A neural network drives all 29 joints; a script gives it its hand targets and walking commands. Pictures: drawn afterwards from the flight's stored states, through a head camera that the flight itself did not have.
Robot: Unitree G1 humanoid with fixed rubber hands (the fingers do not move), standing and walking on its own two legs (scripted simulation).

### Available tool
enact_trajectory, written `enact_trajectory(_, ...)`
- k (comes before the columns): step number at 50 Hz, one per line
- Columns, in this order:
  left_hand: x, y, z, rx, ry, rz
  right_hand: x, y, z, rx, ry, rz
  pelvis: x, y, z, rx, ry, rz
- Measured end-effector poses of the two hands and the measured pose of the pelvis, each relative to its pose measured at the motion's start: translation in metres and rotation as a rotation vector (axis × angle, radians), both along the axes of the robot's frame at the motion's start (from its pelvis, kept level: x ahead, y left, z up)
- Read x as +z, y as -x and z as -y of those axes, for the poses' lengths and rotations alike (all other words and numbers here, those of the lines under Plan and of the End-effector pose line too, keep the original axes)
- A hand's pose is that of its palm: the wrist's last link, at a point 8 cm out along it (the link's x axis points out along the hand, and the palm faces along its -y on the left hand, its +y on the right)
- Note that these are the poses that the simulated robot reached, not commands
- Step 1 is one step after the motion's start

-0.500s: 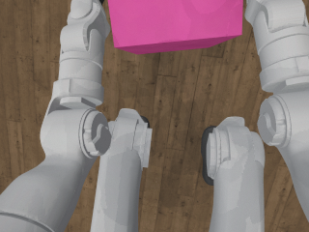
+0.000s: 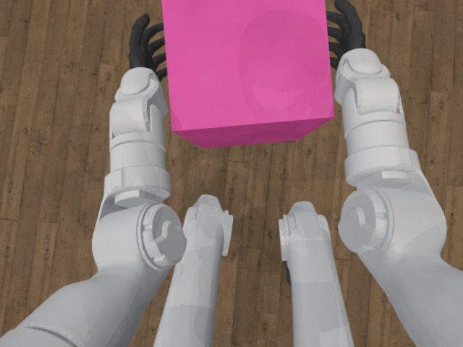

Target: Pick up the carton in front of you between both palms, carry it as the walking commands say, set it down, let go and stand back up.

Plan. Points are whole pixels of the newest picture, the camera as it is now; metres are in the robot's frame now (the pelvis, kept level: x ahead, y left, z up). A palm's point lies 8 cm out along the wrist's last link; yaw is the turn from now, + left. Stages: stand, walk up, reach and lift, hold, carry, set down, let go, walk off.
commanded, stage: reach and lift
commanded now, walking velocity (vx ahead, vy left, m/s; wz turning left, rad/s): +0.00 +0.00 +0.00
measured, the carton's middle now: (246, 79) +0.52 +0.03 -0.13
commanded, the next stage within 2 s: none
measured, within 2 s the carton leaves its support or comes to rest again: neither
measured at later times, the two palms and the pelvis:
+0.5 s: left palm (96, 34) +0.47 +0.17 +0.10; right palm (424, 27) +0.49 -0.13 +0.09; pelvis +0.06 +0.00 +0.13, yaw +0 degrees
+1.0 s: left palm out of the picture +0.43 +0.16 +0.25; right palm out of the picture +0.43 -0.14 +0.24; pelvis +0.10 +0.01 +0.26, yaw +0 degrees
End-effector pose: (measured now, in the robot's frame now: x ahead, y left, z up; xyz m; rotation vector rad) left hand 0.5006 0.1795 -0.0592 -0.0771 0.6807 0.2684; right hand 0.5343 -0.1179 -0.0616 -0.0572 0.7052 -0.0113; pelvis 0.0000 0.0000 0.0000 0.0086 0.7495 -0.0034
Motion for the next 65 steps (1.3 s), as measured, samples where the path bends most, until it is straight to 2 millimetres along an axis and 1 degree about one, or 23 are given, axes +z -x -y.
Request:
enact_trajectory(6, 0.032, 0.001, 0.002, -0.014, 0.0, 0.002, 0.032, 0.005, 0.003, -0.015, -0.001, 0.003, 0.024, -0.009, -0.002, 0.006, 0.011, -0.004)
enact_trajectory(12, 0.076, 0.003, 0.008, -0.035, -0.012, -0.002, 0.074, 0.012, 0.009, -0.033, -0.009, -0.001, 0.055, -0.027, -0.003, 0.007, 0.012, 0.016)
enact_trajectory(16, 0.105, 0.006, 0.011, -0.047, -0.017, -0.009, 0.1, 0.02, 0.012, -0.048, -0.017, -0.008, 0.079, -0.04, -0.003, 0.005, 0.008, 0.036)
enact_trajectory(20, 0.129, 0.014, 0.013, -0.052, -0.018, -0.015, 0.122, 0.031, 0.014, -0.056, -0.024, -0.014, 0.105, -0.051, -0.003, 0.003, 0.003, 0.063)
enact_trajectory(27, 0.167, 0.035, 0.013, -0.042, -0.007, -0.008, 0.161, 0.05, 0.014, -0.064, -0.033, -0.01, 0.145, -0.066, -0.001, 0.002, 0.001, 0.131)
enact_trajectory(35, 0.215, 0.051, 0.012, -0.048, 0.009, 0.014, 0.213, 0.069, 0.014, -0.079, -0.026, 0.011, 0.185, -0.077, -0.001, 0.009, 0.007, 0.244)
enact_trajectory(46, 0.281, 0.067, 0.015, -0.089, -0.002, 0.004, 0.279, 0.095, 0.017, -0.11, -0.021, 0.003, 0.238, -0.095, -0.007, 0.012, 0.01, 0.43)
enact_trajectory(51, 0.31, 0.074, 0.016, -0.099, -0.003, 0.008, 0.308, 0.105, 0.019, -0.117, -0.02, 0.008, 0.259, -0.104, -0.01, 0.009, 0.009, 0.52)
enact_trajectory(56, 0.338, 0.081, 0.018, -0.116, -0.013, 0.017, 0.336, 0.115, 0.021, -0.124, -0.014, 0.018, 0.276, -0.113, -0.01, 0.008, 0.008, 0.61)
enact_trajectory(61, 0.363, 0.087, 0.02, -0.141, -0.03, 0.031, 0.361, 0.125, 0.022, -0.129, -0.006, 0.033, 0.287, -0.117, -0.009, 0.009, 0.008, 0.693)
enact_trajectory(65, 0.374, 0.094, 0.02, -0.153, -0.045, 0.025, 0.372, 0.132, 0.023, -0.119, 0.007, 0.029, 0.291, -0.116, -0.009, 0.009, 0.008, 0.749)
